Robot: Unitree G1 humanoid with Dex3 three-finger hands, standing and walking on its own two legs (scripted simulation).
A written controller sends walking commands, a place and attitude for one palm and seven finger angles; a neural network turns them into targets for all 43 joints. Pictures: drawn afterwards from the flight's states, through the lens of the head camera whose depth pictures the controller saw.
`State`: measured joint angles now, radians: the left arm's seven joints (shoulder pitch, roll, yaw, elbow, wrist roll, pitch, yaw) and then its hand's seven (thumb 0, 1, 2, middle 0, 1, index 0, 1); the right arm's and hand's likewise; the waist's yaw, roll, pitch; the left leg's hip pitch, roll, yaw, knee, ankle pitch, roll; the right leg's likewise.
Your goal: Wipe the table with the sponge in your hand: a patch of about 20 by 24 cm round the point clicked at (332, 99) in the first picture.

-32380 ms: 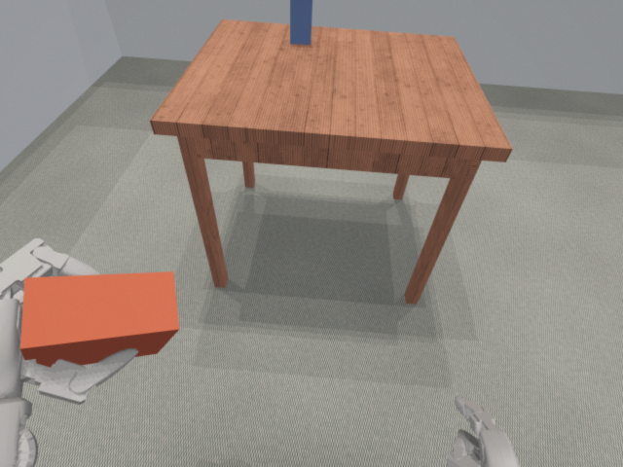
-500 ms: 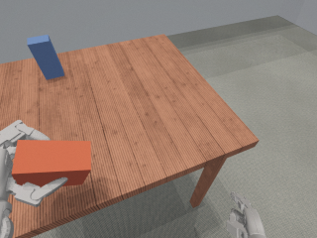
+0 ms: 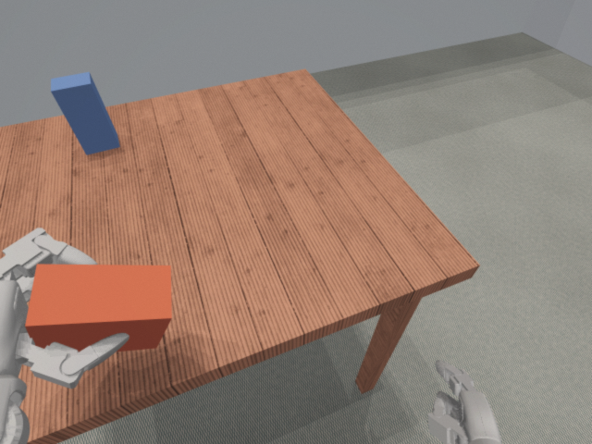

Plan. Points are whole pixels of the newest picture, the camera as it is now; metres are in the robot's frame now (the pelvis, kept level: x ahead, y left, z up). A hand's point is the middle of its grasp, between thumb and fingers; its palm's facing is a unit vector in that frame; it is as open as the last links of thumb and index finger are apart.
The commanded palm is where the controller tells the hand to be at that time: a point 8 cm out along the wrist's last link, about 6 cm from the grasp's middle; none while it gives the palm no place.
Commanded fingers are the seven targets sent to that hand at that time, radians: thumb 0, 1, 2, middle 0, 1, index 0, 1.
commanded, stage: shuffle to correct the standing spot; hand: left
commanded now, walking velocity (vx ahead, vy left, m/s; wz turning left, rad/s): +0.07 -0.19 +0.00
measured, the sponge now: (124, 311) +0.23 +0.20 +0.13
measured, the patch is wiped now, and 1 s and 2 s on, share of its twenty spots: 0.00 0.00 0.00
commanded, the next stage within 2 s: come to a stop and stand still in 0.52 s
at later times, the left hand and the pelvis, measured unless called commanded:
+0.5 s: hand (74, 310) +0.21 +0.23 +0.16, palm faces +0.32 -0.88 -0.35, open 10.0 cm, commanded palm +0.16 +0.28 +0.18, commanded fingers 0.00 0.10 1.30 -1.20 -1.60 -1.20 -1.60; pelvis +0.00 +0.00 +0.00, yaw +0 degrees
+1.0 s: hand (53, 322) +0.21 +0.26 +0.15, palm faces +0.23 -0.89 -0.38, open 10.0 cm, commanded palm +0.15 +0.31 +0.18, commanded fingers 0.00 0.10 1.30 -1.20 -1.60 -1.20 -1.60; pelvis -0.03 +0.04 +0.00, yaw -2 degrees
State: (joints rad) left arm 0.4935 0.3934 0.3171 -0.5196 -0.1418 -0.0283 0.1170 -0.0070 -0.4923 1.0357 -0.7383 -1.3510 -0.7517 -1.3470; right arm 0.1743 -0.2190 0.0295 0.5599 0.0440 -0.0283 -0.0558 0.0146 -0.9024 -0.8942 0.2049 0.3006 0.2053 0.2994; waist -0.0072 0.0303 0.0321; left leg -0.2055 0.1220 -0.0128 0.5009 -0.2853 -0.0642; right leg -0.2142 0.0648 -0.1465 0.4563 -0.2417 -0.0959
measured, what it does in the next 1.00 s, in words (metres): steps on the spot: left foot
